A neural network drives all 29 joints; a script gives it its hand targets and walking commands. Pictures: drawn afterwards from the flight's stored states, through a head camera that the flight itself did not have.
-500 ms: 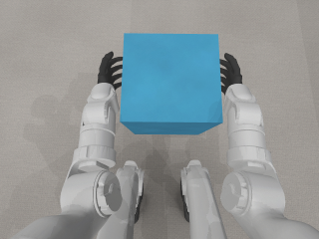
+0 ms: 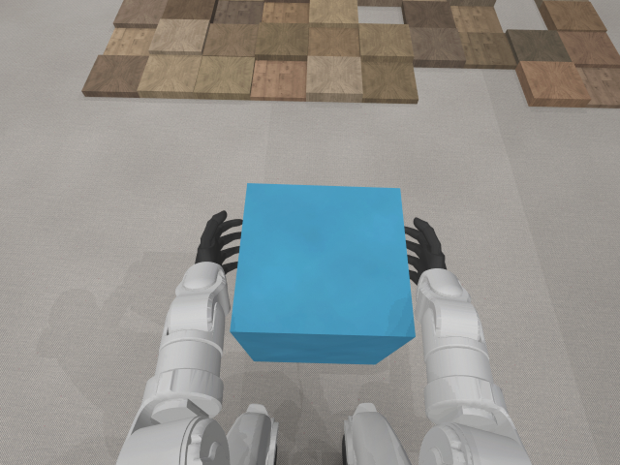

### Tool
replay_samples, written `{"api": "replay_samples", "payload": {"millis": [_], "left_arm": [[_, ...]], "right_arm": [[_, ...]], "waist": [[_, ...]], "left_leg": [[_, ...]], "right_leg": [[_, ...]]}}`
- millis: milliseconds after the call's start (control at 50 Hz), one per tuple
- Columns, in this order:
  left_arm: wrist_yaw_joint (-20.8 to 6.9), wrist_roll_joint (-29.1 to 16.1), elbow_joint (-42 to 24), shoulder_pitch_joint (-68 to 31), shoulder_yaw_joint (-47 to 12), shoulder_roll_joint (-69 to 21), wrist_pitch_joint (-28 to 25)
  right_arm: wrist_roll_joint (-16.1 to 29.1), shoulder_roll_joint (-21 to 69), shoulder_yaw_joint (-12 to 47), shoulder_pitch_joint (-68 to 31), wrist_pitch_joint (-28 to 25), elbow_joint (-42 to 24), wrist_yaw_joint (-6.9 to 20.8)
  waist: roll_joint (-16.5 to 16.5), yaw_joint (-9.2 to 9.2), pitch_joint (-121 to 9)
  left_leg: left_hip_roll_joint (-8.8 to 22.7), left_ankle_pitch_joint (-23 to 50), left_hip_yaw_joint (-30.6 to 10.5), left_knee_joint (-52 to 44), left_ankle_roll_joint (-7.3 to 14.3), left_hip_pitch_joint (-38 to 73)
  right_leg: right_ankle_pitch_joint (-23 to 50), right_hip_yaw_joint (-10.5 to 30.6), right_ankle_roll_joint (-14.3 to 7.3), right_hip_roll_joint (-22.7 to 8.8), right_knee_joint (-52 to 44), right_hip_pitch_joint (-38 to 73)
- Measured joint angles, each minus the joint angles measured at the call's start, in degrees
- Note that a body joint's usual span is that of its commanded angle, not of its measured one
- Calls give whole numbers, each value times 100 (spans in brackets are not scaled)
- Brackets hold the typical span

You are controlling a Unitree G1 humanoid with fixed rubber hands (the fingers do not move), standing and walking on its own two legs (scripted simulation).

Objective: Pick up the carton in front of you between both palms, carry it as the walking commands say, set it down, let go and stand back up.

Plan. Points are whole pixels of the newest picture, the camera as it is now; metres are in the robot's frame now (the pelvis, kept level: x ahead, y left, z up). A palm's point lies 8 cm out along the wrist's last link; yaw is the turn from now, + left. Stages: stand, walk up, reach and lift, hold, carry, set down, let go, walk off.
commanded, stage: reach and lift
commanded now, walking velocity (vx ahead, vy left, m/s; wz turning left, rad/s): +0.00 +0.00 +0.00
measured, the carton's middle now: (318, 284) +0.38 -0.01 -0.10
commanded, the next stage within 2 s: hold in 1.44 s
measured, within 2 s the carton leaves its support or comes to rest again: neither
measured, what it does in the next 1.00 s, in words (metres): rises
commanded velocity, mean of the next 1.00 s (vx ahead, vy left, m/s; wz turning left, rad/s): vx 0.00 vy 0.00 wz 0.00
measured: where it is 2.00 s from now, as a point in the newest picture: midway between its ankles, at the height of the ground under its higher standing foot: outside the picture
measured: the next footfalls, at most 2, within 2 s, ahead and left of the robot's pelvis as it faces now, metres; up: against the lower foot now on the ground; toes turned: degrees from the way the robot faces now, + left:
none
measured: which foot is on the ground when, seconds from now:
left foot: down 0.00-1.00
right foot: down 0.00-1.00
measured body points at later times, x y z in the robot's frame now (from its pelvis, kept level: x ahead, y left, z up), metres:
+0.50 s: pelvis +0.03 +0.00 +0.08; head +0.01 +0.00 +0.53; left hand +0.34 +0.15 +0.10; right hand +0.34 -0.15 +0.10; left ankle +0.04 +0.13 -0.65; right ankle +0.05 -0.13 -0.65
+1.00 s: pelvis +0.03 +0.00 +0.09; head +0.01 +0.00 +0.54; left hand +0.34 +0.15 +0.11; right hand +0.34 -0.15 +0.11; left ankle +0.04 +0.13 -0.65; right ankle +0.05 -0.13 -0.65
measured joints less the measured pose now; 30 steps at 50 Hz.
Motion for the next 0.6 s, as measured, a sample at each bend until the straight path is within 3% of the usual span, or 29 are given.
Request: {"api": "replay_samples", "payload": {"millis": [220,400,600], "left_arm": [[-82,46,-381,922,-275,-114,259],[-151,49,-807,1426,-720,-24,798],[-305,403,-693,1240,-536,-77,1264]], "right_arm": [[-30,192,271,916,227,-369,2],[-40,292,576,1537,760,-964,-42],[-333,337,426,1344,1238,-845,90]], "waist": [[-36,8,301],[-56,30,600],[-79,17,975]], "left_leg": [[72,436,-1,-1657,50,2298],[127,839,-32,-2919,69,4131],[141,1008,-42,-3353,78,5055]], "right_leg": [[437,34,-17,-39,-1659,2298],[844,25,-30,-72,-2946,4150],[1011,20,-44,-87,-3380,5077]]}}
